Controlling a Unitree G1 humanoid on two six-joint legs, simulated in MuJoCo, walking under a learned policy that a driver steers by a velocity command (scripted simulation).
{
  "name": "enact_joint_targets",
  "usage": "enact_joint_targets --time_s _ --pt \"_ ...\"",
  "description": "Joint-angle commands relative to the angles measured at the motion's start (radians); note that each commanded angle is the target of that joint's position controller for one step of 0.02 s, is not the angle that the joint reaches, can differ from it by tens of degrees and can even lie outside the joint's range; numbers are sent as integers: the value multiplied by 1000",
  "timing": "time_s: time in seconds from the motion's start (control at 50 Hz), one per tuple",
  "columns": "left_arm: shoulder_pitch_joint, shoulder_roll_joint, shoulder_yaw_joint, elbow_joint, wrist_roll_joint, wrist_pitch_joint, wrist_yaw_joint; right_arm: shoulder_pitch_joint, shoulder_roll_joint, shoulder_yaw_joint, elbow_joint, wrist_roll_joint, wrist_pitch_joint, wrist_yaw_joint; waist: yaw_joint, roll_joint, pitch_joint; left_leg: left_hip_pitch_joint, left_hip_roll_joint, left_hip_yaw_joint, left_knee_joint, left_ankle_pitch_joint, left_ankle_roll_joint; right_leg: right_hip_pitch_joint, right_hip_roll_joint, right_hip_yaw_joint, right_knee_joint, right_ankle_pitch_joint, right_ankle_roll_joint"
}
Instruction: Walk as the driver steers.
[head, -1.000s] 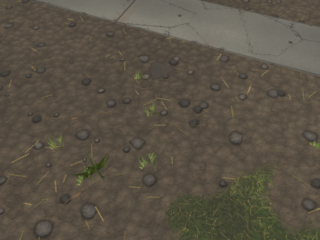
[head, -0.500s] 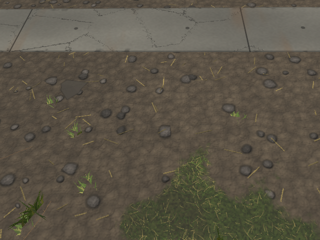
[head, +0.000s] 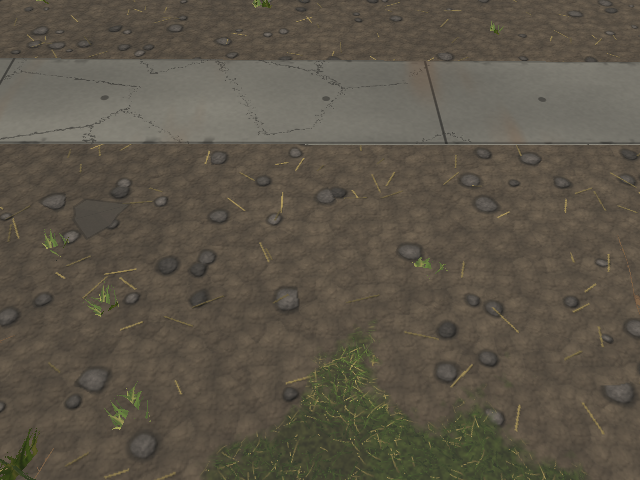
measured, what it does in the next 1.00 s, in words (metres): walks ahead: left foot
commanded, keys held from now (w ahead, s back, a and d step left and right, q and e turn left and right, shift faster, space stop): w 1.00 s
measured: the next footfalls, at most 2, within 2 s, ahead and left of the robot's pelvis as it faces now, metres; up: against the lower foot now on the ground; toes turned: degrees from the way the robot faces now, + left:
left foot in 0.62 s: +0.40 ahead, +0.14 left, +0.00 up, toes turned +1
right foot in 1.16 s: +0.70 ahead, -0.09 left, +0.00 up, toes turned -1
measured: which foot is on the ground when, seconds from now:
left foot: down 0.00-0.18, up 0.20-0.60, down 0.62-1.00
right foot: down 0.00-0.62, up 0.64-1.00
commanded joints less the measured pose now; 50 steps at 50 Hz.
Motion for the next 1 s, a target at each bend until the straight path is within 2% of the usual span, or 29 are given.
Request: enact_joint_targets --time_s 0.02,0.08,0.1,0.12,0.16,0.18,0.2,0.22,0.24,0.28,0.34,0.42,0.5,0.54,0.56,0.58,0.6,0.62,0.64,0.66,0.68,0.7,0.72,0.74,0.76,0.82,0.88,0.94,1.0 --pt "-22 123 42 -61 -12 -8 9 20 -141 -33 -47 10 -23 -10 -10 127 34 -45 75 -123 -158 -374 97 -112 -17 18 -12 -309 -42" --pt "-19 77 40 -62 -31 -54 -4 80 -187 -44 -34 23 -35 -18 -14 214 85 -11 246 -374 -293 -525 207 -209 -10 -73 153 -188 -35" --pt "-23 80 42 -61 -34 -66 -9 78 -195 -46 -35 28 -36 -19 -13 217 101 -35 278 -419 -314 -504 231 -194 -30 -64 161 -160 -42" --pt "-2 79 44 -53 -37 -76 -15 50 -193 -44 -43 32 -35 -18 7 208 102 -66 269 -396 -311 -458 224 -140 -38 -63 116 -157 -56" --pt "120 87 54 6 -38 -87 -22 -41 -163 -34 -72 38 -30 -10 76 170 79 -193 170 -240 -227 -319 157 110 -33 -57 -54 -75 -79" --pt "205 143 71 36 -30 -91 -21 -86 -109 -18 -101 36 -37 -8 102 48 63 -275 73 -108 -45 -201 95 192 -117 107 -136 -160 -111" --pt "294 225 94 56 -29 -96 -24 -109 -69 -8 -136 36 -56 -9 113 -181 42 -427 -43 44 257 -114 29 314 -282 428 -283 -274 -199" --pt "320 232 91 47 -17 -105 -28 -132 -121 -20 -157 46 -74 -13 134 -226 64 -586 -47 -28 459 -261 29 364 -405 649 -352 -191 -294" --pt "296 189 76 42 -15 -116 -24 -94 -141 -31 -143 56 -86 -6 96 -137 70 -659 -3 -73 586 -245 49 405 -410 605 -322 -113 -295" --pt "264 164 66 32 -20 -120 -19 -79 -117 -26 -127 45 -98 10 70 -51 48 -714 53 -69 608 -93 82 434 -364 447 -320 -21 -237" --pt "262 119 45 38 -19 -99 -13 -122 -82 -19 -135 33 -94 42 64 -66 46 -627 75 -13 474 52 59 362 -281 240 -360 230 -182" --pt "280 169 50 46 -22 -86 8 -248 -27 8 -181 33 -91 62 93 -59 73 -458 30 49 175 240 17 222 -226 92 -396 294 -163" --pt "311 199 58 71 -35 -89 8 -301 -72 -1 -208 43 -90 68 86 -83 110 -356 8 36 44 311 40 210 -277 81 -409 292 -150" --pt "300 206 64 78 -38 -85 8 -285 -102 -12 -210 41 -93 69 54 -83 96 -317 -3 33 11 280 75 269 -299 67 -356 437 -127" --pt "292 218 68 78 -35 -82 8 -244 -123 -21 -202 37 -92 65 24 -93 57 -250 -24 48 8 254 94 294 -297 51 -290 604 -114" --pt "280 226 71 78 -33 -77 9 -149 -149 -37 -177 34 -89 58 -33 -97 -12 -117 -53 73 2 241 120 294 -277 22 -166 781 -96" --pt "277 216 67 74 -26 -71 12 12 -182 -57 -130 34 -83 46 -111 -85 -112 105 -62 81 8 243 147 219 -236 -10 25 841 -69" --pt "284 172 49 46 -2 -70 16 195 -246 -74 -94 24 -74 31 -169 36 -256 420 132 -144 44 208 205 -14 -182 -33 348 523 -37" --pt "433 20 8 35 -16 -89 7 219 -314 -77 -76 11 -78 43 -68 336 -420 668 367 -687 -140 -100 368 -334 16 21 695 -257 18" --pt "348 139 35 46 -45 -109 0 190 -211 -55 -78 21 -79 43 -107 241 -342 593 343 -776 -265 -275 340 -451 -29 114 803 -267 9" --pt "226 191 51 9 -67 -118 -4 114 -173 -43 -79 26 -81 39 -96 175 -164 443 314 -610 -276 -229 294 -512 -81 74 805 -177 -3" --pt "172 181 48 -3 -58 -123 2 51 -159 -37 -83 20 -83 39 -62 75 -92 294 276 -487 -290 -92 274 -471 -130 50 759 -83 -7" --pt "153 170 51 -3 -39 -122 5 10 -138 -32 -84 9 -87 43 -29 58 -48 177 232 -391 -308 30 264 -426 -161 44 703 -27 -4" --pt "180 157 53 4 -33 -112 5 -12 -120 -27 -83 -4 -93 45 7 87 -49 108 202 -330 -334 89 257 -362 -187 56 672 13 -3" --pt "199 138 50 12 -33 -101 5 -20 -113 -27 -78 -1 -100 46 23 101 -51 71 189 -295 -362 114 264 -329 -195 52 646 27 2" --pt "154 118 46 -4 -21 -79 11 1 -133 -32 -45 10 -116 44 33 82 -2 3 181 -212 -417 174 285 -365 -208 36 550 83 28" --pt "36 113 42 -40 -12 -85 8 49 -159 -37 -19 13 -109 30 0 59 35 35 165 -154 -435 224 274 -439 -210 29 368 251 50" --pt "-72 91 30 -66 -16 -100 -4 100 -181 -39 3 23 -99 20 -45 53 48 57 138 -86 -430 262 240 -398 -177 -7 167 397 49" --pt "-171 87 24 -98 -26 -109 -21 170 -196 -40 37 30 -86 18 -85 52 64 134 161 -80 -405 261 235 -392 -151 -23 60 420 45"
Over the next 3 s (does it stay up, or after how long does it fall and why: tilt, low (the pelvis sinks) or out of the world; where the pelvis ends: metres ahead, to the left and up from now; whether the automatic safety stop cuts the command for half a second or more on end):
stays up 1.29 0.24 0.00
